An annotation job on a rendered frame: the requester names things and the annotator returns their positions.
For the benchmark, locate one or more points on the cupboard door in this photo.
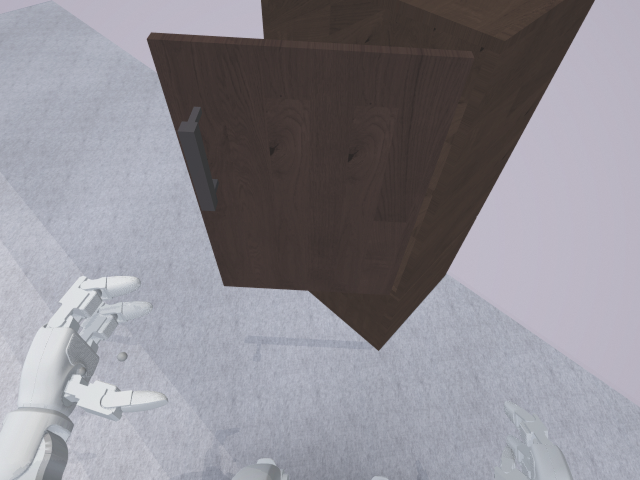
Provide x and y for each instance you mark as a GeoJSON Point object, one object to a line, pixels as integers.
{"type": "Point", "coordinates": [323, 152]}

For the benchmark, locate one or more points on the handle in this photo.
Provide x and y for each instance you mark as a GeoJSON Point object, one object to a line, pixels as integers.
{"type": "Point", "coordinates": [193, 147]}

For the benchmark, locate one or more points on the robot left hand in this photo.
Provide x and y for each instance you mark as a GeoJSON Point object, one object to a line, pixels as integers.
{"type": "Point", "coordinates": [48, 379]}

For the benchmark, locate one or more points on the robot right hand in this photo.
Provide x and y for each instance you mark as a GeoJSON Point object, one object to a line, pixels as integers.
{"type": "Point", "coordinates": [542, 461]}

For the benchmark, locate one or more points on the left robot forearm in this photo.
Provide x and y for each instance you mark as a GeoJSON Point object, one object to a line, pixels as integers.
{"type": "Point", "coordinates": [33, 444]}

